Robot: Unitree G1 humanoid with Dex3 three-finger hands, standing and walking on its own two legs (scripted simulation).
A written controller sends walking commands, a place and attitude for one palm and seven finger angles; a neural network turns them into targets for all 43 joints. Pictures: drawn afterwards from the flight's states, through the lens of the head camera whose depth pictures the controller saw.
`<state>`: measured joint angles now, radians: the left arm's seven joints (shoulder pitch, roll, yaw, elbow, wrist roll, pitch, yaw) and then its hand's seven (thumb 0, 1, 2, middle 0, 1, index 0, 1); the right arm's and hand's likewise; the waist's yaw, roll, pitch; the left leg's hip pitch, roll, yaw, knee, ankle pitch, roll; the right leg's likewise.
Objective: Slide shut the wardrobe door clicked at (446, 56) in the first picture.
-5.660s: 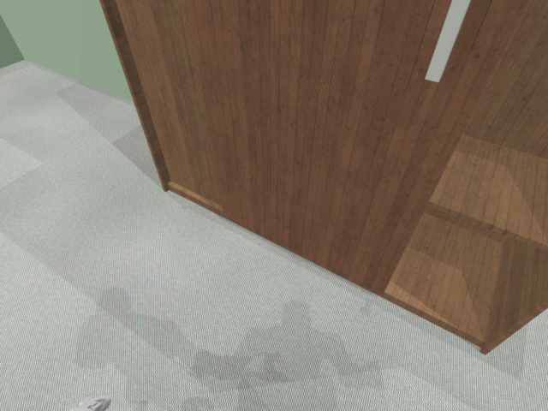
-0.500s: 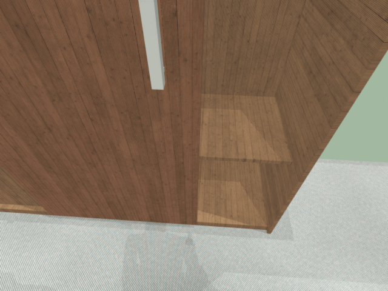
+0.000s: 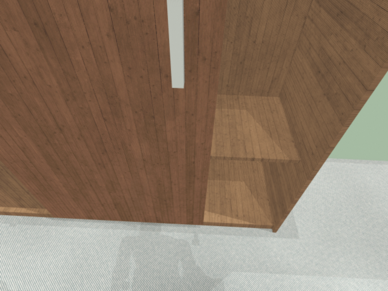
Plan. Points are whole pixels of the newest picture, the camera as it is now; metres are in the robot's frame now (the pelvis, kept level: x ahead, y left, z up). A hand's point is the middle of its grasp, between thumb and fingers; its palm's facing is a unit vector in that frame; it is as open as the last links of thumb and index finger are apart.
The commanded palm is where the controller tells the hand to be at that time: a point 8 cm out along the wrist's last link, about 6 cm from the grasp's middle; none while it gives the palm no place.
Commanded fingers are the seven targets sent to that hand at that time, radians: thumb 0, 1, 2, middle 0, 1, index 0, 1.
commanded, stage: look again from close up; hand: left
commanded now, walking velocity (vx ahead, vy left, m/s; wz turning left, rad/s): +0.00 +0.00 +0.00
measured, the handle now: (178, 41) +0.54 +0.08 +0.26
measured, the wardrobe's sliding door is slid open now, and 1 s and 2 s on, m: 0.38 0.38 0.38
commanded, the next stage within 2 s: shuffle to correct the standing spot in 0.42 s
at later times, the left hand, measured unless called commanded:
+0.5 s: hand out of the picture -0.01 +0.16 -0.18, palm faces +0.02 -0.98 -0.17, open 7.4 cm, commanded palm none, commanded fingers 0.00 0.90 0.90 -0.20 -0.30 -0.20 -0.30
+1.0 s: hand out of the picture -0.02 +0.11 -0.19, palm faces +0.08 -0.99 -0.14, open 7.4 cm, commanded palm none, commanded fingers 0.00 0.90 0.90 -0.20 -0.30 -0.20 -0.30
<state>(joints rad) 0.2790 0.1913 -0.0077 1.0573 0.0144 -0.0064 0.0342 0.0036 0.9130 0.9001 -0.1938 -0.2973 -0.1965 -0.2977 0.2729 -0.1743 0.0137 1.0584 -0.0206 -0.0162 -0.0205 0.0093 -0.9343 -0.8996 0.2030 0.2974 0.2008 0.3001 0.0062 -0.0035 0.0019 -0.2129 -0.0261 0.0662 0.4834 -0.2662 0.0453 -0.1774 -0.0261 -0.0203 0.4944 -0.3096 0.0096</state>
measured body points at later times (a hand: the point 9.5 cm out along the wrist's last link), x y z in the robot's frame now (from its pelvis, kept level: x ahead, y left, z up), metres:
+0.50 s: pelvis +0.00 +0.00 +0.00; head +0.01 +0.00 +0.45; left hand -0.01 +0.21 -0.16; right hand +0.01 -0.23 -0.16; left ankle +0.00 +0.09 -0.74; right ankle -0.03 -0.12 -0.74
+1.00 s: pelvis +0.06 -0.03 -0.01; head +0.08 -0.02 +0.44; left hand -0.03 +0.17 -0.17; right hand +0.07 -0.26 -0.16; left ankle +0.06 +0.06 -0.74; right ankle -0.03 -0.12 -0.74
